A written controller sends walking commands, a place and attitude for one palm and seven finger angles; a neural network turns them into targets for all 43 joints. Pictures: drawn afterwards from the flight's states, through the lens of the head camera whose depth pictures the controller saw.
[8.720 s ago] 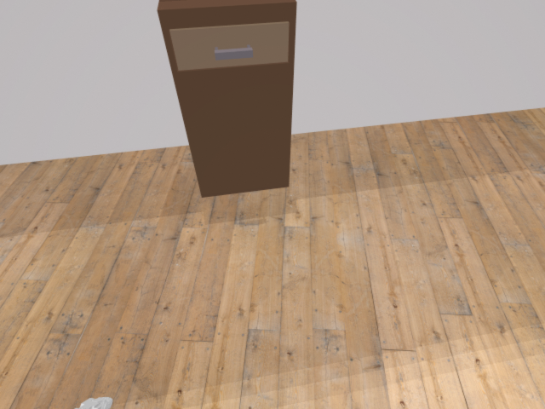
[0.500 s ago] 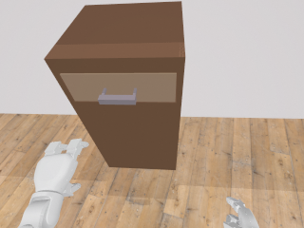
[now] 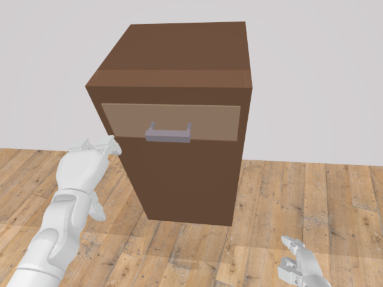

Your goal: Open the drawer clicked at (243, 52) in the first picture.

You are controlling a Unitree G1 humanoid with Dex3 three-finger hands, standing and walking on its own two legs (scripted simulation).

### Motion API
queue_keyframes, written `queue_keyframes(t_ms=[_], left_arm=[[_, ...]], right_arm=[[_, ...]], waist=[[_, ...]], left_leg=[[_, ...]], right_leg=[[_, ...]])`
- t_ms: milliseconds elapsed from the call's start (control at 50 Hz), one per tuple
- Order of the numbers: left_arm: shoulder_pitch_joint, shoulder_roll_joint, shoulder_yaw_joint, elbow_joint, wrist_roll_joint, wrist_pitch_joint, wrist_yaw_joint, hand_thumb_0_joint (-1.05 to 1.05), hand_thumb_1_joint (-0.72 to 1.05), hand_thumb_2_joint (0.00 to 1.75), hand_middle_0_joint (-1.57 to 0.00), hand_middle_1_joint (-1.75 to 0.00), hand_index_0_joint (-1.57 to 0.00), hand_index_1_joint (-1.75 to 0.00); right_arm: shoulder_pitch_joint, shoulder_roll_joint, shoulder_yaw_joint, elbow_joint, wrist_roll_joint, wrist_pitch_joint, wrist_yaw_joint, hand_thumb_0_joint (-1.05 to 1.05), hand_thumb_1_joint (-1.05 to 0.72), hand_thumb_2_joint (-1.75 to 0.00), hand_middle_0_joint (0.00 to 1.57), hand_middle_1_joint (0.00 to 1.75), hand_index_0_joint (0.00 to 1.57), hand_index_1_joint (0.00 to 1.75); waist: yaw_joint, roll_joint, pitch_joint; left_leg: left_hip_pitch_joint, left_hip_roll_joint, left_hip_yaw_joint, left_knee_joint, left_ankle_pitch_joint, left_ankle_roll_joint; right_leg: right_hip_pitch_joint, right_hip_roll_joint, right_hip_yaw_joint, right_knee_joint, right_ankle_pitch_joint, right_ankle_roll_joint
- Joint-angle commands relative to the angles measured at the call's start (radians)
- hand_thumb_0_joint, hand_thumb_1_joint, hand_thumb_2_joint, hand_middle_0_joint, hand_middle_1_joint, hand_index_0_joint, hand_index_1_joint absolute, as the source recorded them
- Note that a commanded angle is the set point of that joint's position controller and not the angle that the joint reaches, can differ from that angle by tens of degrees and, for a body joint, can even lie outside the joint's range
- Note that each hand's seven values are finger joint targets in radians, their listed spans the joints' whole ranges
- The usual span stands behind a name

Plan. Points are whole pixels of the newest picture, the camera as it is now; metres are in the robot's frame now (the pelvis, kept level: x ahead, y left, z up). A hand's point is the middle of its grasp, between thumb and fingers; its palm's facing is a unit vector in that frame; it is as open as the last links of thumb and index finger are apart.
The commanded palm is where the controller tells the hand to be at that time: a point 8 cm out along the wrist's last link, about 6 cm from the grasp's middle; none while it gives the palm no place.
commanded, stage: raise the hand with hooked fingers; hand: left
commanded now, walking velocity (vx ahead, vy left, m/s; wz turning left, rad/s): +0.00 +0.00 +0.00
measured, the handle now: (169, 130) +0.54 +0.15 -0.01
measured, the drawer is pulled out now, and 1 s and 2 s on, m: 0.00 0.00 0.00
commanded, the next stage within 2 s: move the hooked fingers above the handle in 0.52 s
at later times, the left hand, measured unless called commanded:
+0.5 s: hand (97, 177) +0.29 +0.23 +0.10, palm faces +0.06 -0.09 -0.99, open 13.8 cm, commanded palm +0.27 +0.24 +0.16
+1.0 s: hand (120, 162) +0.34 +0.20 +0.09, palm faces +0.04 -0.08 -1.00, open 13.8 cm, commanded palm +0.32 +0.22 +0.14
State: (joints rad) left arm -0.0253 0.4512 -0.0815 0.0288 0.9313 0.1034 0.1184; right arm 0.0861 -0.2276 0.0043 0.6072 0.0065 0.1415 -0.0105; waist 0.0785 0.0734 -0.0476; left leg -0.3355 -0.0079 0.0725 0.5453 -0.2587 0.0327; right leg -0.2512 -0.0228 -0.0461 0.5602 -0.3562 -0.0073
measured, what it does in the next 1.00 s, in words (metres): stands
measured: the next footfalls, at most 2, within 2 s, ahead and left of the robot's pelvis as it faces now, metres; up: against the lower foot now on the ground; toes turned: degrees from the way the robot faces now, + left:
none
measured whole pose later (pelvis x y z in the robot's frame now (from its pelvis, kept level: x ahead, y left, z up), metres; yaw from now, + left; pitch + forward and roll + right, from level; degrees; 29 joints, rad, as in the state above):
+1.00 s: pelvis -0.01 -0.01 +0.00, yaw +0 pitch +3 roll +1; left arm -0.29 0.44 -0.13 0.29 0.94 0.00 0.10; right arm 0.14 -0.25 -0.01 0.66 0.03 0.13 -0.02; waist 0.06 0.07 -0.03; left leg -0.34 0.00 0.06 0.49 -0.21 0.02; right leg -0.26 -0.01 -0.06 0.52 -0.32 -0.03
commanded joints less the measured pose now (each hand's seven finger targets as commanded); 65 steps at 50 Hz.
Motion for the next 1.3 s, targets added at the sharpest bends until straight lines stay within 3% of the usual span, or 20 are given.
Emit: queue_keyframes(t_ms=[0,100,160,220,380,480,580,620,680,700,800,860,920,980,1020,1060,1080,1160,1220,1280], left_arm=[[-0.315,0.215,0.126,-0.184,-0.001,-0.018,-0.018,0.0,-0.5,0.3,-0.3,-1.2,-0.3,-1.2],[-0.403,0.261,0.154,-0.175,-0.013,-0.057,-0.052,0.0,-0.5,0.3,-0.3,-1.2,-0.3,-1.2],[-0.307,0.24,0.162,-0.119,-0.028,-0.066,-0.068,0.0,-0.5,0.3,-0.3,-1.2,-0.3,-1.2],[-0.295,0.226,0.151,-0.145,-0.038,-0.081,-0.075,0.0,-0.5,0.3,-0.3,-1.2,-0.3,-1.2],[-0.349,0.269,0.194,-0.209,-0.026,-0.135,-0.005,0.0,-0.5,0.3,-0.3,-1.2,-0.3,-1.2],[-0.343,0.252,0.181,-0.16,-0.024,-0.109,0.025,0.0,-0.5,0.3,-0.3,-1.2,-0.3,-1.2],[-0.341,0.226,0.135,-0.138,-0.025,-0.075,-0.003,0.0,-0.5,0.3,-0.3,-1.2,-0.3,-1.2],[-0.341,0.248,0.151,-0.133,-0.027,-0.078,-0.015,0.0,-0.5,0.3,-0.3,-1.2,-0.3,-1.2],[-0.411,0.211,0.107,-0.098,-0.025,-0.09,-0.031,0.0,-0.5,0.3,-0.3,-1.2,-0.3,-1.2],[-0.438,0.224,0.119,-0.069,-0.02,-0.097,-0.03,0.0,-0.5,0.3,-0.3,-1.2,-0.3,-1.2],[-0.594,0.19,0.067,-0.025,0.004,-0.127,-0.003,0.0,-0.5,0.3,-0.3,-1.2,-0.3,-1.2],[-0.586,0.237,0.12,0.01,0.018,-0.126,0.019,0.0,-0.5,0.3,-0.3,-1.2,-0.3,-1.2],[-0.593,0.197,0.091,0.079,0.017,-0.1,0.03,0.0,-0.5,0.3,-0.3,-1.2,-0.3,-1.2],[-0.593,0.222,0.11,0.153,0.023,-0.07,0.026,0.0,-0.5,0.3,-0.3,-1.2,-0.3,-1.2],[-0.652,0.188,0.065,0.17,0.023,-0.063,0.017,0.0,-0.5,0.3,-0.3,-1.2,-0.3,-1.2],[-0.668,0.22,0.09,0.174,0.03,-0.072,0.008,0.0,-0.5,0.3,-0.3,-1.2,-0.3,-1.2],[-0.692,0.206,0.069,0.149,0.026,-0.083,0.006,0.0,-0.5,0.3,-0.3,-1.2,-0.3,-1.2],[-0.689,0.225,0.105,0.192,0.023,-0.114,0.005,0.0,-0.5,0.3,-0.3,-1.2,-0.3,-1.2],[-0.74,0.195,0.076,0.215,0.029,-0.127,0.025,0.0,-0.5,0.3,-0.3,-1.2,-0.3,-1.2],[-0.79,0.208,0.088,0.227,0.045,-0.127,0.055,0.0,-0.5,0.3,-0.3,-1.2,-0.3,-1.2]], right_arm=[[-0.092,-0.116,-0.036,-0.134,0.0,-0.033,-0.017,0.0,-0.9,-0.9,0.2,0.3,0.2,0.3],[-0.086,-0.121,-0.035,-0.124,0.002,-0.032,-0.019,0.0,-0.9,-0.9,0.2,0.3,0.2,0.3],[-0.074,-0.128,-0.04,-0.125,0.005,-0.03,-0.007,0.0,-0.9,-0.9,0.2,0.3,0.2,0.3],[-0.068,-0.134,-0.045,-0.128,0.006,-0.026,0.001,0.0,-0.9,-0.9,0.2,0.3,0.2,0.3],[-0.061,-0.134,-0.055,-0.118,0.004,-0.048,-0.001,0.0,-0.9,-0.9,0.2,0.3,0.2,0.3],[-0.064,-0.132,-0.058,-0.104,0.011,-0.054,-0.005,0.0,-0.9,-0.9,0.2,0.3,0.2,0.3],[-0.082,-0.133,-0.051,-0.108,0.016,-0.052,-0.009,0.0,-0.9,-0.9,0.2,0.3,0.2,0.3],[-0.082,-0.135,-0.048,-0.109,0.012,-0.053,-0.014,0.0,-0.9,-0.9,0.2,0.3,0.2,0.3],[-0.076,-0.133,-0.043,-0.103,0.014,-0.055,-0.018,0.0,-0.9,-0.9,0.2,0.3,0.2,0.3],[-0.066,-0.133,-0.045,-0.093,0.014,-0.055,-0.023,0.0,-0.9,-0.9,0.2,0.3,0.2,0.3],[-0.04,-0.125,-0.05,-0.081,0.012,-0.069,-0.029,0.0,-0.9,-0.9,0.2,0.3,0.2,0.3],[-0.031,-0.131,-0.056,-0.078,0.011,-0.066,-0.026,0.0,-0.9,-0.9,0.2,0.3,0.2,0.3],[-0.023,-0.128,-0.055,-0.075,0.016,-0.056,-0.022,0.0,-0.9,-0.9,0.2,0.3,0.2,0.3],[-0.015,-0.137,-0.054,-0.077,0.019,-0.046,-0.025,0.0,-0.9,-0.9,0.2,0.3,0.2,0.3],[-0.005,-0.138,-0.058,-0.077,0.022,-0.043,-0.027,0.0,-0.9,-0.9,0.2,0.3,0.2,0.3],[0.009,-0.147,-0.065,-0.078,0.018,-0.042,-0.031,0.0,-0.9,-0.9,0.2,0.3,0.2,0.3],[0.017,-0.144,-0.066,-0.081,0.017,-0.042,-0.03,0.0,-0.9,-0.9,0.2,0.3,0.2,0.3],[0.052,-0.148,-0.079,-0.073,0.017,-0.041,-0.03,0.0,-0.9,-0.9,0.2,0.3,0.2,0.3],[0.08,-0.147,-0.087,-0.059,0.018,-0.04,-0.028,0.0,-0.9,-0.9,0.2,0.3,0.2,0.3],[0.102,-0.149,-0.096,-0.05,0.017,-0.037,-0.024,0.0,-0.9,-0.9,0.2,0.3,0.2,0.3]], waist=[[-0.016,-0.049,-0.198],[-0.013,-0.022,-0.211],[0.002,-0.041,-0.193],[0.0,-0.069,-0.184],[0.005,-0.024,-0.225],[0.002,-0.043,-0.212],[-0.006,-0.055,-0.178],[-0.003,-0.075,-0.18],[-0.022,-0.075,-0.15],[-0.028,-0.085,-0.143],[-0.042,-0.054,-0.189],[-0.019,-0.038,-0.253],[-0.021,-0.057,-0.244],[-0.02,-0.099,-0.237],[-0.04,-0.096,-0.231],[-0.037,-0.095,-0.275],[-0.041,-0.08,-0.295],[-0.046,-0.109,-0.296],[-0.06,-0.086,-0.308],[-0.063,-0.067,-0.35]], left_leg=[[0.209,-0.007,-0.063,-0.078,0.305,0.001],[0.234,-0.007,-0.067,-0.099,0.314,0.0],[0.217,-0.006,-0.065,-0.11,0.331,-0.003],[0.206,-0.005,-0.061,-0.118,0.322,-0.002],[0.213,-0.01,-0.064,-0.116,0.279,0.001],[0.205,-0.013,-0.055,-0.117,0.261,0.003],[0.197,-0.015,-0.046,-0.13,0.216,0.006],[0.192,-0.019,-0.044,-0.128,0.225,0.009],[0.185,-0.02,-0.041,-0.124,0.204,0.01],[0.184,-0.019,-0.042,-0.122,0.188,0.009],[0.205,-0.021,-0.045,-0.1,0.178,0.011],[0.197,-0.025,-0.045,-0.085,0.241,0.008],[0.169,-0.025,-0.038,-0.079,0.254,0.008],[0.132,-0.025,-0.029,-0.077,0.248,0.011],[0.137,-0.024,-0.027,-0.068,0.242,0.015],[0.144,-0.025,-0.029,-0.054,0.27,0.018],[0.149,-0.026,-0.028,-0.049,0.283,0.019],[0.13,-0.028,-0.03,-0.022,0.315,0.023],[0.129,-0.027,-0.028,-0.006,0.328,0.021],[0.137,-0.025,-0.032,0.012,0.36,0.019]], right_leg=[[0.014,0.043,0.015,-0.095,0.303,-0.022],[0.035,0.043,0.015,-0.12,0.298,-0.024],[0.048,0.047,0.012,-0.128,0.31,-0.026],[0.047,0.044,0.01,-0.131,0.311,-0.022],[0.039,0.043,0.019,-0.132,0.26,-0.024],[0.036,0.041,0.021,-0.137,0.257,-0.022],[0.031,0.038,0.026,-0.155,0.226,-0.018],[0.047,0.037,0.032,-0.157,0.253,-0.017],[0.015,0.036,0.03,-0.162,0.235,-0.014],[0.001,0.038,0.027,-0.163,0.216,-0.014],[-0.035,0.038,0.031,-0.151,0.201,-0.018],[0.009,0.041,0.036,-0.126,0.271,-0.024],[0.009,0.038,0.033,-0.112,0.302,-0.023],[0.027,0.035,0.036,-0.108,0.316,-0.019],[-0.001,0.035,0.036,-0.105,0.319,-0.017],[0.016,0.038,0.042,-0.094,0.353,-0.018],[0.022,0.033,0.044,-0.085,0.377,-0.018],[0.01,0.04,0.043,-0.066,0.428,-0.018],[-0.022,0.041,0.04,-0.048,0.437,-0.019],[-0.036,0.046,0.037,-0.029,0.442,-0.023]])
